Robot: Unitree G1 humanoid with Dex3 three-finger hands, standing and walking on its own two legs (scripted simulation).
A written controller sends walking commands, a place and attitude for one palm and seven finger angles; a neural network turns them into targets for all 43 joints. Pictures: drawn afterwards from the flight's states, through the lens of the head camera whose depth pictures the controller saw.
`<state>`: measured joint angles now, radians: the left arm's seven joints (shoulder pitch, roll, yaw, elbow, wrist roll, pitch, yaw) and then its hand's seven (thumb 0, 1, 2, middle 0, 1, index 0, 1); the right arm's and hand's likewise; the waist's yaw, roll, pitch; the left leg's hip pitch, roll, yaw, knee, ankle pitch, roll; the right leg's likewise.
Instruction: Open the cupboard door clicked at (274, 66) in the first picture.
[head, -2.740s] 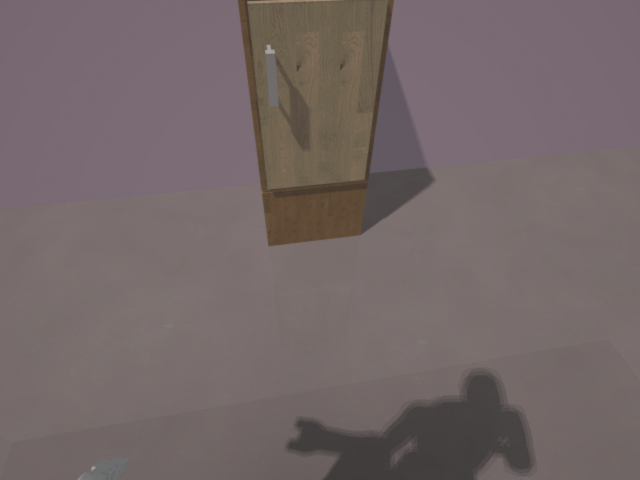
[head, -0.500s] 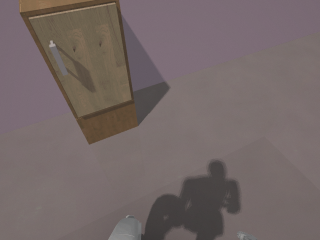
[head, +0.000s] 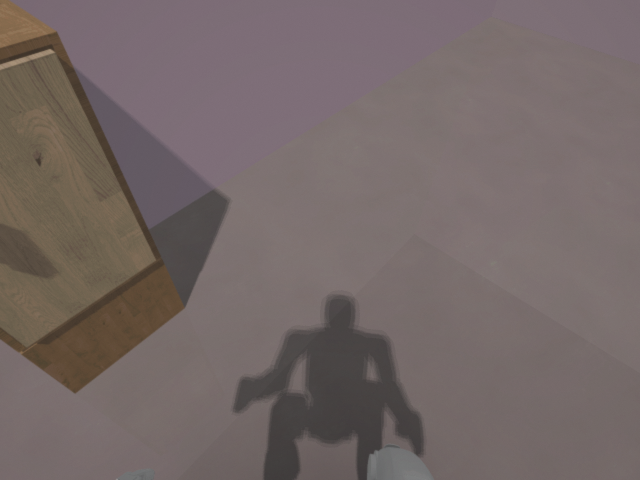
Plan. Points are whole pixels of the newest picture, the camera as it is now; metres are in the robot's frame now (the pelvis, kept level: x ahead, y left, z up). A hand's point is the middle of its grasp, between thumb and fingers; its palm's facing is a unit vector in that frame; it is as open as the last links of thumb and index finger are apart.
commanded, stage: walk to a spot facing it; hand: left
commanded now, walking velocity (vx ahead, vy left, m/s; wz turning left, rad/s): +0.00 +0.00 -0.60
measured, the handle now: out of the picture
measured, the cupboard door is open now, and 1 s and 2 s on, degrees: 0 0 0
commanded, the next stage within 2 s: turn to face it in 0.24 s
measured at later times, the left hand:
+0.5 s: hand (236, 444) +0.19 +0.13 -0.16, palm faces -0.21 -0.95 -0.22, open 7.4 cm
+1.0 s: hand out of the picture +0.13 +0.19 -0.16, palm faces +0.05 -0.96 -0.28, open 7.4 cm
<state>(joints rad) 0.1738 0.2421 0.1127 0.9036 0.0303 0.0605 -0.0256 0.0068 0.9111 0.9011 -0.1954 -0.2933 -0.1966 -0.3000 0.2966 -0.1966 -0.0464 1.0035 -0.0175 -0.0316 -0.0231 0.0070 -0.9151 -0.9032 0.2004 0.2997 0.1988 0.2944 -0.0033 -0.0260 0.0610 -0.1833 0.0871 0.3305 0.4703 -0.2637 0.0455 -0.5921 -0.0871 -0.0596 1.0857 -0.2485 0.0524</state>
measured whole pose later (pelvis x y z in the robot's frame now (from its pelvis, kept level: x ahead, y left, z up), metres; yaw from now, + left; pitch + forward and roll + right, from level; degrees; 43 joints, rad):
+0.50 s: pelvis +0.06 -0.02 +0.00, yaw -14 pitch +0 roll -1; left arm 0.17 0.17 0.05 0.93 0.03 0.02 0.02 0.01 0.90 0.90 -0.21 -0.29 -0.21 -0.30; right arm 0.18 -0.21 -0.05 0.94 -0.01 0.03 -0.01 0.01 -0.91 -0.90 0.20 0.30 0.20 0.29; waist -0.02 0.03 0.04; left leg -0.45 0.10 0.04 0.92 -0.38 -0.07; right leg -0.27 0.03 -0.03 0.50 -0.23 -0.04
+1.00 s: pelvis +0.04 -0.02 +0.00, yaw +1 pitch +1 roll -1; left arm 0.16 0.22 0.08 0.94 0.00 0.05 0.02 0.01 0.91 0.90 -0.20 -0.29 -0.20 -0.30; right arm 0.25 -0.22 -0.07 0.97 -0.02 0.04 0.00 0.01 -0.91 -0.90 0.20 0.30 0.20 0.29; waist -0.03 0.04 0.07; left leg -0.35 -0.05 -0.12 0.47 -0.14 0.01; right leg -0.32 -0.01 0.00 0.68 -0.40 0.06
